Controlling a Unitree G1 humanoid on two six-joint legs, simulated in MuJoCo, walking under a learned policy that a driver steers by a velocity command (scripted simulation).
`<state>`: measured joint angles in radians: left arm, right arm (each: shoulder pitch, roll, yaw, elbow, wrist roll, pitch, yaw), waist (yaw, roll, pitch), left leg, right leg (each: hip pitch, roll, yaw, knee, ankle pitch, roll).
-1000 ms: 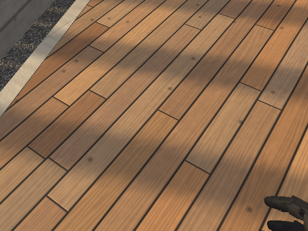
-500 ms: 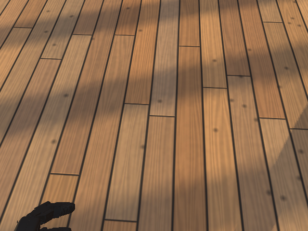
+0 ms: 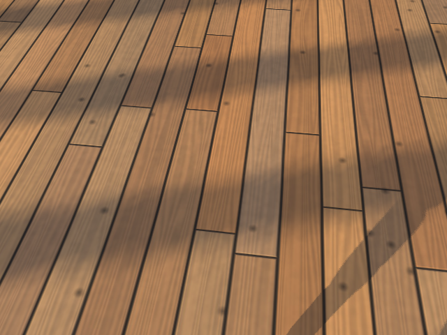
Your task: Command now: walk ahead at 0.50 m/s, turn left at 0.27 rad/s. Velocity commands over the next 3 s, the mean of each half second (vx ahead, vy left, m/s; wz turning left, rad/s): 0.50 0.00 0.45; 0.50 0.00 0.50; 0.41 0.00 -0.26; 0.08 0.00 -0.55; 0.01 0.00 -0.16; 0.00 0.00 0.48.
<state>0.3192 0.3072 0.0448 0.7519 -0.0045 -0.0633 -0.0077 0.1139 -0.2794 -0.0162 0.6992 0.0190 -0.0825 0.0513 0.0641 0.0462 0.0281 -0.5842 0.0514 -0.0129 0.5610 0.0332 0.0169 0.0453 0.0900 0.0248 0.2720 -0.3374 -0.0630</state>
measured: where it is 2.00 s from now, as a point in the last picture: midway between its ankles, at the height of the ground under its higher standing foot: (154, 207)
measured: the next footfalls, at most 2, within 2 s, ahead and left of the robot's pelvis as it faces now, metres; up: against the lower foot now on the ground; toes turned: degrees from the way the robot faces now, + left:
left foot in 0.06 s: +0.22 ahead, +0.12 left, +0.00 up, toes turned +3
right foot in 0.56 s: +0.53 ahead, -0.03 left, +0.00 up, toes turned +23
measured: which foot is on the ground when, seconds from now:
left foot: up 0.00-0.04, down 0.06-0.56, up 0.58-1.00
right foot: down 0.00-0.08, up 0.10-0.54, down 0.56-1.00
